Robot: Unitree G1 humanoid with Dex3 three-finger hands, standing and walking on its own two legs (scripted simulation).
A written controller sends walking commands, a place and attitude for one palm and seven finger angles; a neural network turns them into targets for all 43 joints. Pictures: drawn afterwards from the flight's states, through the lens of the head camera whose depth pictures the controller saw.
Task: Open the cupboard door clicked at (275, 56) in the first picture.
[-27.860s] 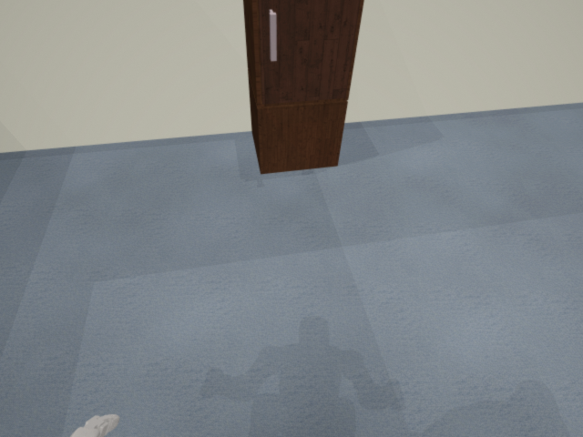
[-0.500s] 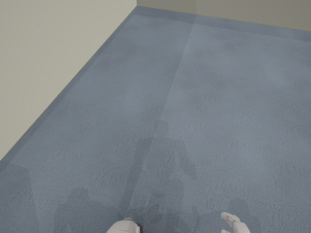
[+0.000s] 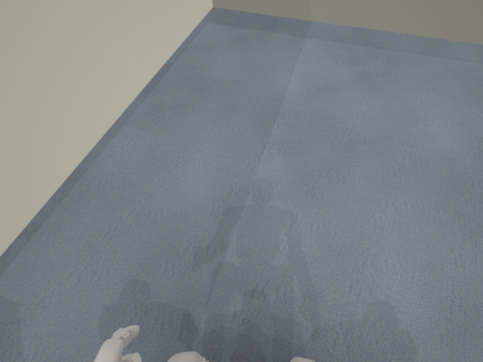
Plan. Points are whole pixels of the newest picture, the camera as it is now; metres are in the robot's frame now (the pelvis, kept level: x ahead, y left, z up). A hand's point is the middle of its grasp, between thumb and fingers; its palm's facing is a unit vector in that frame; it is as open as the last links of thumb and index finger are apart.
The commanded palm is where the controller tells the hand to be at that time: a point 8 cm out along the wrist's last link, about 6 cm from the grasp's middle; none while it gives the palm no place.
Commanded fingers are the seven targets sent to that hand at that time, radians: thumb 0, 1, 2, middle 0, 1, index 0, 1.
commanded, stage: turn to face it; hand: left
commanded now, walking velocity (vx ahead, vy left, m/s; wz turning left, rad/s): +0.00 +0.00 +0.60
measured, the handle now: out of the picture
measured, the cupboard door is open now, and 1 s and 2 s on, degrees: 47 47 47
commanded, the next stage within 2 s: none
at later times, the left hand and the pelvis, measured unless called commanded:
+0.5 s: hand out of the picture +0.09 +0.24 -0.15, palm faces +0.29 -0.91 -0.28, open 7.4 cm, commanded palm none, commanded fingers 0.00 0.90 0.90 -0.20 -0.30 -0.20 -0.30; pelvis +0.06 -0.01 +0.01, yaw +16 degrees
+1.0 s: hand out of the picture +0.00 +0.15 -0.18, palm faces +0.60 -0.77 -0.21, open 7.4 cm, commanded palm none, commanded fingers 0.00 0.90 0.90 -0.20 -0.30 -0.20 -0.30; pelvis +0.08 -0.04 -0.01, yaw +36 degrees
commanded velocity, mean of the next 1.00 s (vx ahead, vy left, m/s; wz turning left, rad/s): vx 0.00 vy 0.00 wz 0.60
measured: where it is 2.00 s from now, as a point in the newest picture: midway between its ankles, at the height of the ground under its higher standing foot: outside the picture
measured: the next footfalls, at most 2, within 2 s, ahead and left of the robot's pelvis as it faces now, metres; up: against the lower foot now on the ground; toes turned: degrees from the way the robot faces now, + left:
left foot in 0.22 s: +0.11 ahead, +0.13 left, +0.00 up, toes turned +16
right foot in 0.60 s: +0.15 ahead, -0.14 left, +0.00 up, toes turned +17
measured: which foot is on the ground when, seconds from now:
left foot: up 0.00-0.20, down 0.22-0.60, up 0.62-0.96, down 0.98-1.00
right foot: down 0.00-0.22, up 0.24-0.58, down 0.60-0.98, up 1.00-1.00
